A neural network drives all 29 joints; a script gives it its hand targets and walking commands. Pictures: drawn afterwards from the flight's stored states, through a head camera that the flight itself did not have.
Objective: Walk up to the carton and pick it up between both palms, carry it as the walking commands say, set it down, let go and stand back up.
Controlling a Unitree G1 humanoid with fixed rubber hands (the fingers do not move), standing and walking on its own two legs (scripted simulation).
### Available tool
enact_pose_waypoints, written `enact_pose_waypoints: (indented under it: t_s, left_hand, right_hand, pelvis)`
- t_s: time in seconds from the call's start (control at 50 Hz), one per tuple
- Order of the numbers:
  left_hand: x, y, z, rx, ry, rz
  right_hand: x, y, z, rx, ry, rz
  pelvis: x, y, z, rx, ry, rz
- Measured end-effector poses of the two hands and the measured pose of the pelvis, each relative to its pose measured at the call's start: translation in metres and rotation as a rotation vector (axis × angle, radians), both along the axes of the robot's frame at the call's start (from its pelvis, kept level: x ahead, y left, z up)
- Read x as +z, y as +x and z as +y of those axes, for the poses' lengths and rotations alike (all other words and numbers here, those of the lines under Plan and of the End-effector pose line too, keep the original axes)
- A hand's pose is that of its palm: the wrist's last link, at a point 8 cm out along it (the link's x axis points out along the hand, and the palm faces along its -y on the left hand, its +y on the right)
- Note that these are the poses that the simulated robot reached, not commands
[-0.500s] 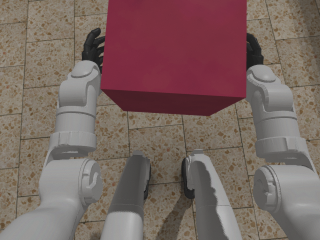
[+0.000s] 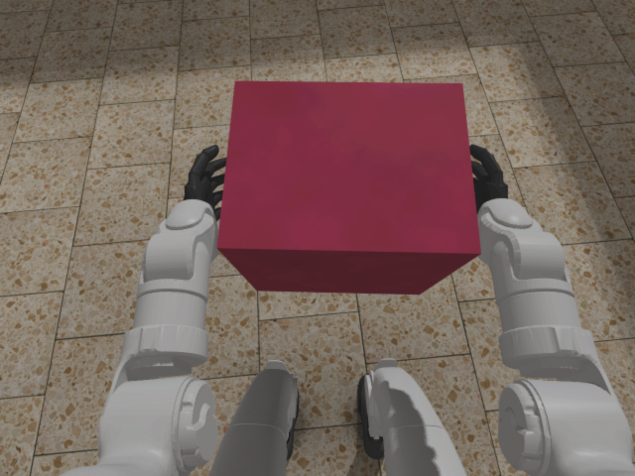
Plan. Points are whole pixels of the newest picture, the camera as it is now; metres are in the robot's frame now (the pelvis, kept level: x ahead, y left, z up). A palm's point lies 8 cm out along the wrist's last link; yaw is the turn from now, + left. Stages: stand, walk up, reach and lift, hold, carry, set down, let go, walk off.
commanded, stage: reach and lift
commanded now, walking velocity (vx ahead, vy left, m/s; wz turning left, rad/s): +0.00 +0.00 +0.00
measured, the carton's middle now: (342, 204) +0.44 -0.01 -0.03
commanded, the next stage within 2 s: hold in 1.56 s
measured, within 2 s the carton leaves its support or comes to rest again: neither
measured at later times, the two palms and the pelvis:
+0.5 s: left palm (152, 179) +0.39 +0.19 +0.12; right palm (513, 191) +0.38 -0.16 +0.11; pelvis +0.03 +0.01 +0.03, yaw -1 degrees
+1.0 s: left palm (190, 142) +0.44 +0.16 +0.11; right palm (529, 160) +0.43 -0.19 +0.10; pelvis +0.09 +0.00 +0.05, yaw -2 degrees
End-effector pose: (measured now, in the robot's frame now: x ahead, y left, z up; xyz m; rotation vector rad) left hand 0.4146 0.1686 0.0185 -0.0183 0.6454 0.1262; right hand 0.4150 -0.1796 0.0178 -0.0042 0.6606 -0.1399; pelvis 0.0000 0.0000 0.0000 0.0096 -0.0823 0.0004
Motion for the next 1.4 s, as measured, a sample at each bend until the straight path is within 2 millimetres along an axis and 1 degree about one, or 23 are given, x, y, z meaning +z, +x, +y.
enact_pose_waypoints:
  t_s: [0.04,0.08,0.22,0.26,0.3,0.34,0.4,0.5,0.56,0.62,0.7,0.74,0.78,0.84,0.94,1.0,1.06,1.14,1.2,1.3,1.4]
  left_hand:
    - [0.011,-0.004,-0.001,-0.005,0.003,0.010]
    - [0.027,-0.006,-0.002,-0.008,0.002,0.011]
    - [0.099,-0.011,0.000,-0.030,0.035,-0.048]
    - [0.111,-0.014,0.002,-0.037,0.035,-0.049]
    - [0.115,-0.019,0.005,-0.043,0.034,-0.029]
    - [0.116,-0.023,0.007,-0.049,0.040,0.000]
    - [0.111,-0.026,0.011,-0.057,0.045,0.046]
    - [0.097,-0.021,0.017,-0.056,0.026,0.076]
    - [0.099,-0.013,0.022,-0.054,0.021,0.057]
    - [0.108,-0.006,0.024,-0.048,0.017,0.022]
    - [0.120,0.003,0.019,-0.051,0.018,-0.011]
    - [0.118,0.006,0.011,-0.066,0.030,0.000]
    - [0.113,0.009,0.003,-0.082,0.042,0.026]
    - [0.105,0.016,-0.006,-0.092,0.055,0.062]
    - [0.094,0.026,-0.012,-0.063,0.037,0.075]
    - [0.092,0.028,-0.012,-0.029,-0.001,0.043]
    - [0.094,0.025,-0.010,0.001,-0.042,0.009]
    - [0.094,0.018,-0.008,0.018,-0.070,-0.006]
    - [0.091,0.011,-0.006,0.026,-0.081,0.008]
    - [0.085,0.001,-0.005,0.019,-0.083,0.031]
    - [0.094,-0.005,-0.005,-0.001,-0.076,-0.002]
  right_hand:
    - [0.011,-0.004,-0.001,0.002,-0.004,0.010]
    - [0.027,-0.008,-0.002,0.006,-0.013,0.012]
    - [0.094,-0.013,-0.001,0.022,-0.009,-0.044]
    - [0.106,-0.016,0.001,0.021,0.001,-0.045]
    - [0.111,-0.020,0.003,0.021,-0.001,-0.025]
    - [0.111,-0.025,0.005,0.024,-0.004,0.004]
    - [0.104,-0.030,0.008,0.032,-0.012,0.050]
    - [0.090,-0.031,0.016,0.057,-0.063,0.082]
    - [0.089,-0.028,0.021,0.073,-0.088,0.066]
    - [0.096,-0.021,0.023,0.067,-0.085,0.034]
    - [0.112,-0.010,0.017,0.015,-0.021,-0.002]
    - [0.114,-0.006,0.009,-0.017,0.019,0.001]
    - [0.111,-0.004,0.001,-0.041,0.041,0.023]
    - [0.099,-0.001,-0.008,-0.038,0.041,0.057]
    - [0.080,0.008,-0.014,0.032,-0.021,0.075]
    - [0.081,0.012,-0.013,0.075,-0.078,0.046]
    - [0.086,0.012,-0.012,0.066,-0.080,0.016]
    - [0.089,0.006,-0.010,0.025,-0.038,0.003]
    - [0.083,-0.003,-0.008,-0.002,-0.003,0.018]
    - [0.075,-0.020,-0.006,-0.018,0.003,0.041]
    - [0.082,-0.030,-0.006,-0.025,-0.006,0.008]
  pelvis:
    - [0.001,0.002,0.000,0.000,0.000,0.005]
    - [0.003,0.006,0.000,0.000,0.000,0.015]
    - [0.012,0.027,-0.002,0.000,0.003,0.037]
    - [0.015,0.031,-0.002,0.000,0.003,0.023]
    - [0.018,0.033,-0.002,-0.001,0.004,0.003]
    - [0.022,0.034,-0.001,-0.002,0.003,-0.013]
    - [0.026,0.033,0.001,-0.007,0.003,-0.028]
    - [0.028,0.027,0.010,-0.025,0.005,-0.027]
    - [0.028,0.026,0.015,-0.035,0.007,-0.023]
    - [0.029,0.029,0.019,-0.036,0.003,-0.014]
    - [0.031,0.038,0.020,-0.032,0.000,0.001]
    - [0.033,0.045,0.019,-0.028,-0.001,0.006]
    - [0.035,0.051,0.017,-0.027,0.000,0.011]
    - [0.038,0.059,0.013,-0.027,0.006,0.024]
    - [0.043,0.077,0.002,-0.027,0.019,0.055]
    - [0.046,0.090,-0.004,-0.027,0.026,0.081]
    - [0.050,0.102,-0.008,-0.027,0.031,0.102]
    - [0.054,0.113,-0.009,-0.028,0.032,0.103]
    - [0.055,0.116,-0.008,-0.029,0.030,0.091]
    - [0.056,0.115,-0.005,-0.029,0.025,0.080]
    - [0.056,0.110,-0.002,-0.030,0.021,0.066]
